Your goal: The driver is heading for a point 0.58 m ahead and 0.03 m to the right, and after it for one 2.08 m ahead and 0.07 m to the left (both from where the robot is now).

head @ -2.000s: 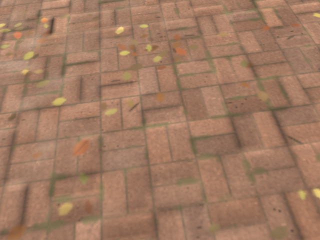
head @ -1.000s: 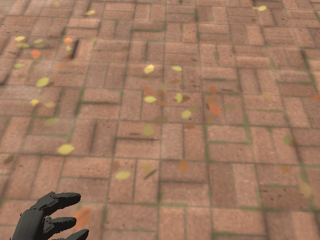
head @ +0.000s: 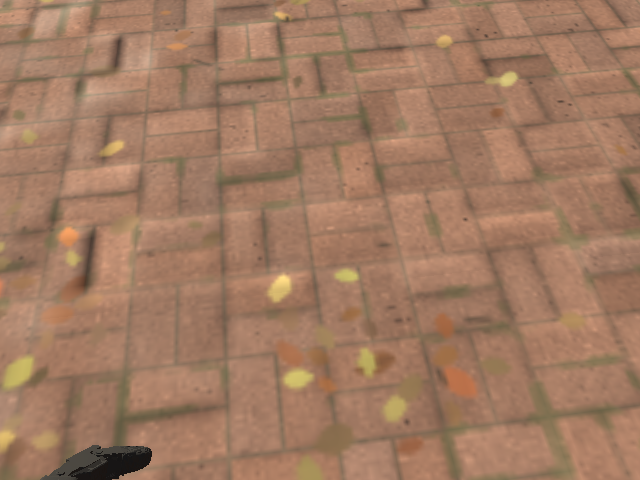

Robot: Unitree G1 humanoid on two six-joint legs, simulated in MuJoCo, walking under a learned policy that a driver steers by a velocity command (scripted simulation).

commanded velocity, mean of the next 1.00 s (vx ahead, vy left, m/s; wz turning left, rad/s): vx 0.50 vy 0.00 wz -0.20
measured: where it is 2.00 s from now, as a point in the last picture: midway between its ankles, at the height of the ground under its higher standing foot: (329, 239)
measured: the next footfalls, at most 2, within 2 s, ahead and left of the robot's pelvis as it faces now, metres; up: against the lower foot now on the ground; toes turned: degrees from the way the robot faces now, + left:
left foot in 0.48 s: +0.47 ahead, +0.07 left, +0.00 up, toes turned -18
right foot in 0.96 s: +0.63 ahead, -0.23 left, +0.00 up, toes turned -7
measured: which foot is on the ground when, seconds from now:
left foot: down 0.00-0.00, up 0.02-0.46, down 0.48-0.96, up 0.98-1.00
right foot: down 0.00-0.50, up 0.52-0.94, down 0.96-1.00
